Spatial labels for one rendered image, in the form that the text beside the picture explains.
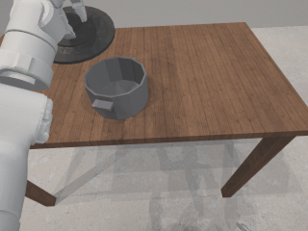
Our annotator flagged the pot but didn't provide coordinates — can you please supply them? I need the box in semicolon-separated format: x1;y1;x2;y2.
84;56;148;120

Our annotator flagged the robot left upper arm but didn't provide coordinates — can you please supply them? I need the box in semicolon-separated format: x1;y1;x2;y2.
0;83;53;231

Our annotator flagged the knob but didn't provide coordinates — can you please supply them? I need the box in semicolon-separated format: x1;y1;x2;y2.
65;13;83;33

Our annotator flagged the right robot hand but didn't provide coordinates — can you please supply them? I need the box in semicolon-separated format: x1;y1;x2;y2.
237;220;257;231

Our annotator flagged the table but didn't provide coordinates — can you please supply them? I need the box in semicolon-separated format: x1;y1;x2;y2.
0;22;308;207

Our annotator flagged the left robot forearm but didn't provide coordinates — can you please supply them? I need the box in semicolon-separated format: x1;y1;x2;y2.
0;0;65;91

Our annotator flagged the left robot hand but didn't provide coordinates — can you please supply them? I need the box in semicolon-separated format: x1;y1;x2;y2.
59;0;88;39

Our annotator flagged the lid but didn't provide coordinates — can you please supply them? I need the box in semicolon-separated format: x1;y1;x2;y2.
53;6;116;64

